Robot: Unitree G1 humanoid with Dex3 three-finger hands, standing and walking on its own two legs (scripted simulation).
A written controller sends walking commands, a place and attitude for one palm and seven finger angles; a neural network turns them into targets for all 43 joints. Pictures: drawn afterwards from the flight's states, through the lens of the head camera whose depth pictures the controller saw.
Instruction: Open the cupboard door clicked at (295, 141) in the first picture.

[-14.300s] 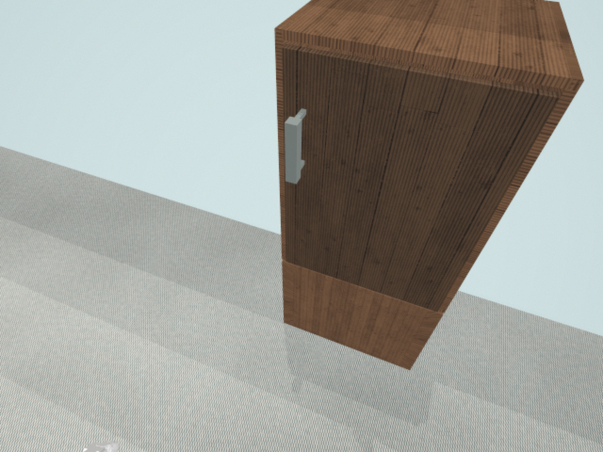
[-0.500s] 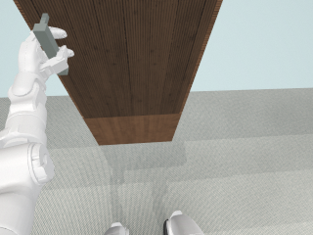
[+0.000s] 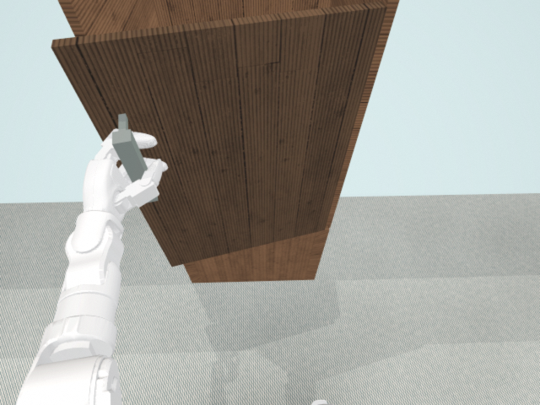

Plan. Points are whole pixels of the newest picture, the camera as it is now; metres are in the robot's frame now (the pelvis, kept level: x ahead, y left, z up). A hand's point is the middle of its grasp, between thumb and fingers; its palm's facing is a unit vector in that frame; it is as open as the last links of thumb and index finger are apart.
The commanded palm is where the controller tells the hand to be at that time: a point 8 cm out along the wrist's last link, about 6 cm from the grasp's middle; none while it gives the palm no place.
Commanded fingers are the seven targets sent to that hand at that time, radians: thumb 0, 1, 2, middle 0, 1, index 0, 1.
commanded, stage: pull the door open along its arc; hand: left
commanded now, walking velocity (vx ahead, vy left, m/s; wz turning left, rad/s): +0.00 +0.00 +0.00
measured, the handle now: (136, 159) +0.47 +0.19 +0.10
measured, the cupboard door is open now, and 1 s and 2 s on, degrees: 14 40 43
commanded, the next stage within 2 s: open thumb and fingers to let go in 0.58 s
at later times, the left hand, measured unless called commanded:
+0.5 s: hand (198, 249) +0.31 +0.09 +0.10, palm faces +0.39 -0.92 +0.01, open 6.0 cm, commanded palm +0.24 +0.12 +0.09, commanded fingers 0.00 0.90 0.90 -0.40 -1.35 -0.40 -1.35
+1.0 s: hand (218, 265) +0.28 +0.06 +0.10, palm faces +0.38 -0.92 -0.01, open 8.5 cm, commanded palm +0.24 +0.10 +0.09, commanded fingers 0.00 -0.29 0.39 -0.31 -1.22 -0.31 -1.22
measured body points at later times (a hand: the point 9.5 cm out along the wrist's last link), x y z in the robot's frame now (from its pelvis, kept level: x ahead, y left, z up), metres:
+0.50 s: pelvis -0.01 -0.02 +0.01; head +0.00 -0.04 +0.46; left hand +0.28 +0.13 +0.10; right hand +0.17 -0.23 -0.09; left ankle -0.03 +0.12 -0.71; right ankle +0.01 -0.12 -0.71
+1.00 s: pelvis -0.02 -0.03 +0.01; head -0.02 -0.05 +0.46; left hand +0.26 +0.11 +0.10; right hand +0.18 -0.22 -0.09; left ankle -0.03 +0.12 -0.71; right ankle +0.01 -0.12 -0.71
